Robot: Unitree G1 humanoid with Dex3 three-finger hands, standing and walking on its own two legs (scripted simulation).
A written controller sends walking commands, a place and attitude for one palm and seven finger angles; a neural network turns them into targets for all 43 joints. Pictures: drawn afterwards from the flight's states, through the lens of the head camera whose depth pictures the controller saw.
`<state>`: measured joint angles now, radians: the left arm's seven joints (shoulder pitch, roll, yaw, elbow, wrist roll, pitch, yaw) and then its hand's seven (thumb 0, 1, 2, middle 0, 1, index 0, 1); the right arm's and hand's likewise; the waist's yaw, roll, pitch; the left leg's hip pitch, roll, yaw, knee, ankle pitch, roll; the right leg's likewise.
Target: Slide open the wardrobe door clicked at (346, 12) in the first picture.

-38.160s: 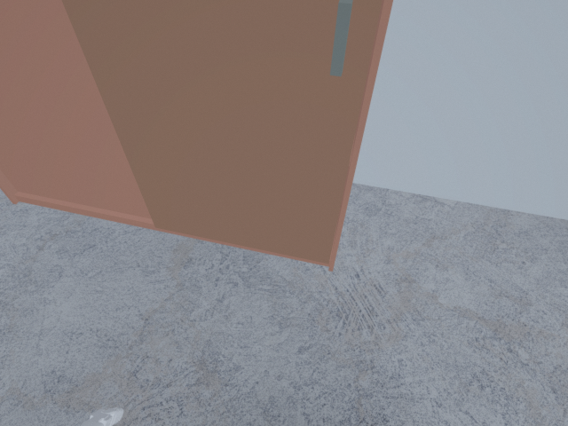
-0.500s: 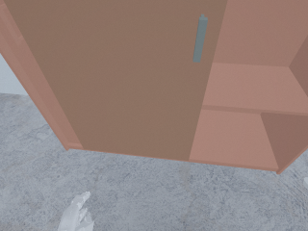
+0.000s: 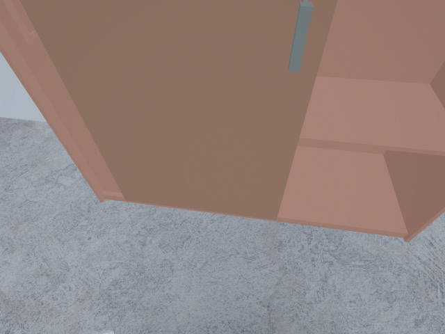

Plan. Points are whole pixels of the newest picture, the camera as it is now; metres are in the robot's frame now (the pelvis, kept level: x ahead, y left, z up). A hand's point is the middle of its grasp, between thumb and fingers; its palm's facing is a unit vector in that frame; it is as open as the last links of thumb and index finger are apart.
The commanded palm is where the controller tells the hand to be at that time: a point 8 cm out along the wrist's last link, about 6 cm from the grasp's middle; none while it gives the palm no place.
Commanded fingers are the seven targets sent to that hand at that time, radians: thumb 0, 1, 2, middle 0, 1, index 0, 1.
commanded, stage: let the arm hang, fingers relaxed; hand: right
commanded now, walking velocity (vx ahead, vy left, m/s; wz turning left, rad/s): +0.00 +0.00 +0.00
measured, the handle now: (299, 35) +0.71 -0.12 +0.19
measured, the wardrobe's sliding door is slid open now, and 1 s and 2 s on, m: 0.62 0.62 0.62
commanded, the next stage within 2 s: look to check the result in 0.80 s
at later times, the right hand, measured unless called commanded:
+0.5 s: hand out of the picture +0.00 -0.21 -0.16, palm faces -0.01 +0.97 -0.25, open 7.4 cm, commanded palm none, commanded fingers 0.00 -0.90 -0.90 0.20 0.30 0.20 0.30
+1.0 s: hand out of the picture +0.02 -0.19 -0.16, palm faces -0.02 +0.98 -0.19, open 7.4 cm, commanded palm none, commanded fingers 0.00 -0.90 -0.90 0.20 0.30 0.20 0.30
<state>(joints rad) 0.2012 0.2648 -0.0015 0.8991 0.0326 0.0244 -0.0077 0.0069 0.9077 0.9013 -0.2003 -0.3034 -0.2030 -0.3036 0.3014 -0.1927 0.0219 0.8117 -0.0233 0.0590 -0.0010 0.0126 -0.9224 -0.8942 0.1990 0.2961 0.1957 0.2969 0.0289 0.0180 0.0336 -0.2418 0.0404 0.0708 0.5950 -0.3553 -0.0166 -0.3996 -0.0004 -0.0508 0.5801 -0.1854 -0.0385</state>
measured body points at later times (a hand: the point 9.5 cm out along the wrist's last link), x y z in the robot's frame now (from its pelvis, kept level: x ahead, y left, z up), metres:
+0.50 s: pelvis +0.00 -0.01 +0.01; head +0.01 +0.00 +0.46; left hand +0.02 +0.22 -0.15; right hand +0.00 -0.26 -0.14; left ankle -0.02 +0.13 -0.73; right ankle +0.08 -0.09 -0.73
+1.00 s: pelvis +0.02 -0.01 +0.01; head +0.04 -0.02 +0.46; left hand +0.03 +0.22 -0.14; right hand +0.02 -0.24 -0.15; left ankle -0.02 +0.13 -0.73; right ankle +0.08 -0.09 -0.73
